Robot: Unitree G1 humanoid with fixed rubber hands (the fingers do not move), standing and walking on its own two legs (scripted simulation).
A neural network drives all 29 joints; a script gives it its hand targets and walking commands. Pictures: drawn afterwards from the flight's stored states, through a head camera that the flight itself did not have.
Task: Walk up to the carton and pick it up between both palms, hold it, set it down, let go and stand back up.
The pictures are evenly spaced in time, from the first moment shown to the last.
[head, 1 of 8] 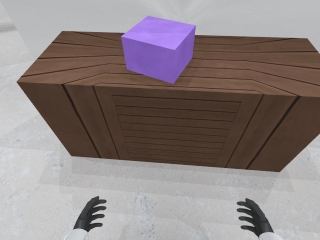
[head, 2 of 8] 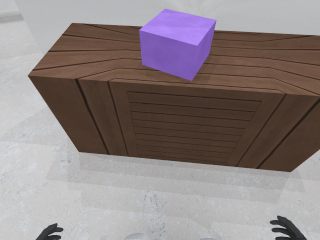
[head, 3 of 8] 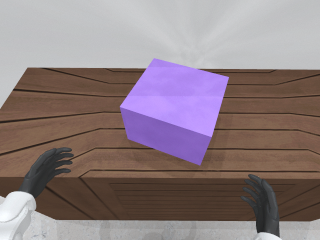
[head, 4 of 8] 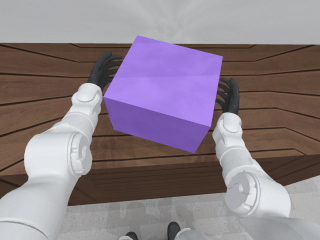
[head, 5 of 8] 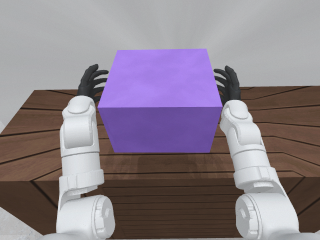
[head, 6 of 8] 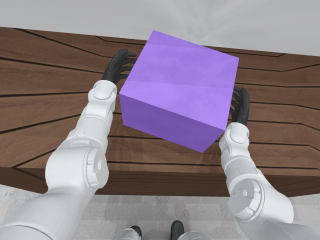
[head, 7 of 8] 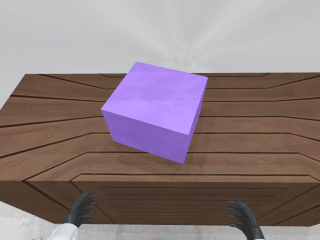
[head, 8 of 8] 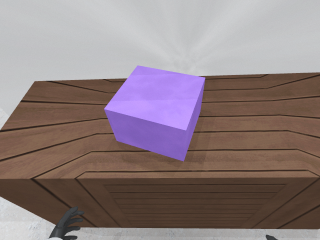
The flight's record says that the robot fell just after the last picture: no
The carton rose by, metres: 0.19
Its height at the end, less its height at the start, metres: +0.00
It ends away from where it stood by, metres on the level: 0.03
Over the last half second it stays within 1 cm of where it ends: yes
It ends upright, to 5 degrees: yes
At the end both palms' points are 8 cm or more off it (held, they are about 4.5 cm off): yes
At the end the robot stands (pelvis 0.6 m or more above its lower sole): yes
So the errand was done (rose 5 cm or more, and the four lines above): yes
